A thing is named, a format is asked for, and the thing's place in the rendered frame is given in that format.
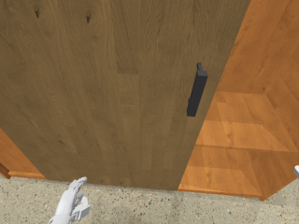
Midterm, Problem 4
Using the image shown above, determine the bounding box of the wardrobe door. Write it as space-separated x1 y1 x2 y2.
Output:
0 0 251 191
0 128 41 174

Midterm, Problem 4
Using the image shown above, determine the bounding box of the handle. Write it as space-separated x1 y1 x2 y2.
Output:
186 63 208 117

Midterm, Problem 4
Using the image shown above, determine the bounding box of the robot left hand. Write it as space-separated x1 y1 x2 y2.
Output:
55 176 91 223

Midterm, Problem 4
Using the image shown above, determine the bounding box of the left robot forearm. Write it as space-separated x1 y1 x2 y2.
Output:
48 213 73 224

